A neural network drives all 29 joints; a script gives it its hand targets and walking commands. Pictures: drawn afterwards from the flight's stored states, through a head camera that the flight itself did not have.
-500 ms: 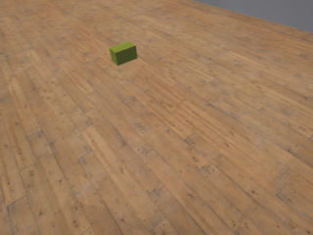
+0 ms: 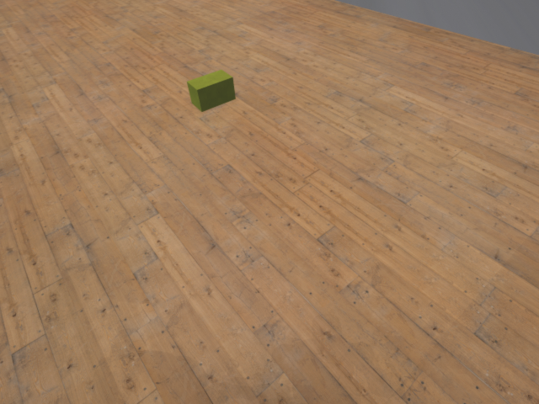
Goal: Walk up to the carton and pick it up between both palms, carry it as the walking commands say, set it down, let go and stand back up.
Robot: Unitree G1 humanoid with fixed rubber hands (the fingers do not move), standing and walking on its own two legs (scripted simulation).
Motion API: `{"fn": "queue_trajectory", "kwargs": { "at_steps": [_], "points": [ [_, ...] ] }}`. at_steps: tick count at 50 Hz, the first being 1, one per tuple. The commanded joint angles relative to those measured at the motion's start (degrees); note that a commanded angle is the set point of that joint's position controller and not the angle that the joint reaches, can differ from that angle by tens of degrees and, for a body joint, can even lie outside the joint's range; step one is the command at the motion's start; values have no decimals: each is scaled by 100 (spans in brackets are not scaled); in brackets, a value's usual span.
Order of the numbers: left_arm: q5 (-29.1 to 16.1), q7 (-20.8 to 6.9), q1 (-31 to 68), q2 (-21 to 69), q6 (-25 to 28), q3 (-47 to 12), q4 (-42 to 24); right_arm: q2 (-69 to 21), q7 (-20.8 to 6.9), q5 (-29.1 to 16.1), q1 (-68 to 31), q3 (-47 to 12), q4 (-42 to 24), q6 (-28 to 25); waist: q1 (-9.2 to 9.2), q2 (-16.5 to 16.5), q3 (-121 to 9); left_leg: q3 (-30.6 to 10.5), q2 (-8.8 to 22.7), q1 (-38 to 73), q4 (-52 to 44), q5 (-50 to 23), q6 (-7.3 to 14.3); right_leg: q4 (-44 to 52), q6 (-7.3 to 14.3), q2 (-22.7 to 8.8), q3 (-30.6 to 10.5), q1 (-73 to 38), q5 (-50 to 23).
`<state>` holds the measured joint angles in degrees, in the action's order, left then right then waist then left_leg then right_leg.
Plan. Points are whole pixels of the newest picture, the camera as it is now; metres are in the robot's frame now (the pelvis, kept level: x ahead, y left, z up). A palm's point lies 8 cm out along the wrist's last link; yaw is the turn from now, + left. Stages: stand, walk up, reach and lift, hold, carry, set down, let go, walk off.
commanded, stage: stand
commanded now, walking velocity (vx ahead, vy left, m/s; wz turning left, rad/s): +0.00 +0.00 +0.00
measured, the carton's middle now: (211, 90) +2.33 +0.45 -0.70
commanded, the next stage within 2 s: walk up in 0.12 s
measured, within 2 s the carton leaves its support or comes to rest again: neither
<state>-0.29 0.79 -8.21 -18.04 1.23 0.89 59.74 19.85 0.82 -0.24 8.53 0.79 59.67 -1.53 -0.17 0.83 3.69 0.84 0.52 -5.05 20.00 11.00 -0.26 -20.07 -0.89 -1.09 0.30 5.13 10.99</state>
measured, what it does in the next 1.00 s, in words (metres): walks ahead: left foot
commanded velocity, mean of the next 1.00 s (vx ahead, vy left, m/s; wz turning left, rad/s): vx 0.35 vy -0.03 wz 0.12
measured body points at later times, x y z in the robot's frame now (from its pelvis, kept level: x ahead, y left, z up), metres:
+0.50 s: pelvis +0.02 +0.01 -0.01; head +0.03 +0.01 +0.44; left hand +0.05 +0.30 -0.14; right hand +0.12 -0.27 -0.15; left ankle +0.03 +0.13 -0.70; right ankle +0.00 -0.13 -0.75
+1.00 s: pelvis +0.23 +0.07 -0.02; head +0.24 +0.07 +0.43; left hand +0.35 +0.32 -0.15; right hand +0.18 -0.17 -0.17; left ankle +0.11 +0.19 -0.75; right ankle +0.34 -0.05 -0.73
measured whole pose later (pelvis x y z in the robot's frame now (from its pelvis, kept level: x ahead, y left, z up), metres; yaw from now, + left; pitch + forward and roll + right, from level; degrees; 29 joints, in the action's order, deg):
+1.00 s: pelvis +0.23 +0.07 -0.02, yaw +7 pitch +0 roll +1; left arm 1.5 -3.4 -5.2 -11.9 0.8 2.8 54.4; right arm 10.5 -0.7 2.7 25.0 2.1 61.6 -3.3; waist -4.5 -1.2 1.1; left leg 7.4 3.3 -1.7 25.0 22.3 -2.5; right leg -39.4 -0.7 -6.6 5.0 27.0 14.9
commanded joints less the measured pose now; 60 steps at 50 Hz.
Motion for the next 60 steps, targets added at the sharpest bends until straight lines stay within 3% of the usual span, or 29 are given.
{"fn": "queue_trajectory", "kwargs": {
  "at_steps": [1, 15, 16, 17, 18, 19, 20, 21, 23, 26, 28, 30, 31, 32, 33, 34, 36, 37, 40, 45, 49, 51, 52, 53, 54, 55, 56, 57, 60],
  "points": [
    [-2, 44, 142, -1142, 108, 202, -305, 1012, 46, 6, -118, 209, -288, -81, -5, -43, -226, -476, 732, -15, -424, -715, 106, 486, 167, -652, -451, 194, -463],
    [-2, 54, 108, -1127, 111, 213, -265, 1091, 66, -16, -84, 222, -236, -85, 26, -153, -212, -461, 750, -31, -400, -927, 121, 491, 166, -662, -449, 87, -776],
    [357, -82, 160, -1050, -257, 629, -448, 992, 121, 221, 1315, 532, 76, 215, -423, -447, -154, -1805, 1543, 420, -278, 2019, 379, -1151, 93, -285, 617, 1094, 1922],
    [196, -74, -83, -811, -179, 446, -742, 1018, -220, 124, 213, 465, -407, 361, 230, 1104, -27, -1194, 617, -1648, -153, 3494, 527, -937, 156, -633, 178, 127, 2422],
    [273, -56, -853, -1031, -139, 463, -502, 859, -323, 159, -896, 462, -860, 355, 870, 281, 278, -369, 214, -3366, 604, 2987, 176, 80, 349, -1098, -376, -913, 2750],
    [296, 5, -1640, -1391, -102, 593, -145, 377, -375, 226, -1686, 389, -1359, 330, 1275, -1637, 418, 115, -87, -4686, 2941, 1882, -41, 1468, 746, -2517, -2344, -1478, 3987],
    [321, 94, -1421, -1394, -32, 610, -101, 228, -395, 365, -1558, 383, -1435, 259, 1015, -1311, 510, -365, 421, -4704, 3645, 1040, 26, 1413, 747, -3010, -2595, -941, 3455],
    [322, 81, -1010, -1200, 18, 535, -193, 185, -423, 368, -1265, 361, -1261, 244, 734, -1045, 492, -361, 678, -4147, 3814, 671, -8, 1563, 847, -2867, -2318, -396, 3351],
    [301, 57, -619, -960, 156, 448, -337, 156, -507, 375, -699, 390, -1016, 178, 348, -694, 190, -324, 785, -3385, 3870, 431, -4, 1624, 693, -2473, -1565, 73, 3010],
    [316, -79, -43, -941, 231, 493, -672, 57, -571, 213, 77, 279, -915, 188, -117, -1436, 280, 37, 800, -1799, 2420, 774, -2, 1557, 546, -1890, -199, 1160, 2433],
    [321, -142, -194, -798, 234, 480, -564, -12, -572, 179, 139, 263, -862, 146, -165, -1314, 362, 454, 518, -1148, 1839, 821, -15, 1138, 529, -1606, 259, 1405, 2008],
    [337, -179, -474, -774, 197, 473, -442, 121, -527, 209, 574, 351, -659, 59, -339, -634, 141, 930, 185, -31, 1347, 759, 10, 28, 500, -1414, 550, 1878, 2185],
    [342, -201, -616, -629, 175, 421, -416, 360, -451, 204, 1215, 467, -406, 7, -607, 91, -187, 827, 159, 677, 1109, 1180, 111, -1271, 456, -1014, 865, 2179, 2033],
    [209, -253, -565, -310, 186, 315, -541, 990, -352, 267, 2152, 655, -228, -62, -1141, 2039, -546, -1623, 1694, 1377, -226, 2550, 433, -3729, 322, -290, 1157, 3293, 2250],
    [182, -259, -450, -26, 112, 279, -765, 1266, -233, 255, 2351, 707, -316, -128, -1011, 1958, -466, -3827, 2810, 999, -1391, 3427, 677, -4907, 204, -286, 184, 3951, 2098],
    [305, -291, -132, -84, 61, 328, -941, 1114, -151, 265, 1875, 625, -452, -135, -788, 1227, -43, -3812, 2996, 349, -1709, 4178, 928, -5234, 158, -690, -231, 4058, 1461],
    [283, -348, -65, -29, 122, 337, -780, 670, -104, 302, 1213, 496, -495, -192, -454, 760, 121, -2772, 2524, -170, -1238, 3038, 821, -5082, 231, -794, -277, 3727, 763],
    [234, -353, -206, 44, 131, 311, -724, 402, -102, 290, 1048, 434, -414, -230, -331, 978, 123, -2361, 2353, -395, -1249, 2562, 776, -4942, 224, -896, -252, 3439, 695],
    [225, -351, -439, 129, 52, 310, -539, 144, -132, 292, 997, 353, -320, -292, -139, 953, 128, -1376, 1966, -734, -1086, 1407, 676, -4215, 97, -893, 42, 2820, 504],
    [203, -405, 398, 324, 7, 237, -813, 4, -116, 297, 1319, 300, -216, -305, -274, 731, 570, -858, 1808, -557, -1108, 480, 788, -2551, -8, -693, 344, 2737, 270],
    [173, -421, 572, 374, 57, 223, -864, 13, -113, 280, 1507, 325, -91, -251, -238, 845, 521, -417, 1701, -634, -763, -89, 754, -1413, 33, -433, 619, 1906, 416],
    [198, -382, -31, 322, 122, 295, -675, 137, -113, 213, 1413, 372, -93, -231, 109, 693, 174, -52, 1572, -924, 157, -962, 631, -948, 119, -179, 816, 763, 102],
    [223, -337, -795, 95, 195, 388, -394, -19, -147, 159, 1412, 353, -117, -226, 438, 194, -333, 232, 1204, -1234, 1392, -1367, 442, -669, 229, -137, 672, -337, 2],
    [310, -223, -2050, -554, 269, 578, -109, -308, -158, 102, 1335, 290, -376, -265, 969, -1409, -1287, 591, 615, -2452, 3673, -131, 137, -230, 715, -1487, -1074, -1967, 772],
    [275, -138, -2635, -1031, 276, 665, 39, -530, -96, 83, 1258, 247, -562, -302, 1084, -2675, -1670, 435, 49, -3509, 5301, 2529, 188, 579, 1199, -2582, -2878, -2577, 611],
    [254, -127, -2372, -881, 265, 649, 152, -171, -85, 98, 844, 359, -628, -295, 993, -1764, -1189, -197, 333, -4016, 5707, 2037, 199, 504, 1396, -2489, -3035, -2270, 850],
    [297, -129, -2040, -570, 357, 568, 9, -167, -115, 184, 884, 449, -514, -288, 793, -591, -967, -257, 513, -3962, 5846, 1632, 171, 322, 1220, -2670, -2908, -1691, -12],
    [272, -117, -1675, -323, 420, 506, -33, -460, -132, 239, 900, 443, -453, -292, 636, -385, -721, -175, 735, -3874, 5729, 1202, 180, 406, 1041, -2459, -2344, -1083, -254],
    [186, -73, -1172, 142, 486, 328, -143, -719, -239, 197, 857, 416, -457, -150, 176, -951, -304, -169, 990, -3295, 5034, 639, 79, 766, 876, -1890, -1185, 7, -267]
  ]
}}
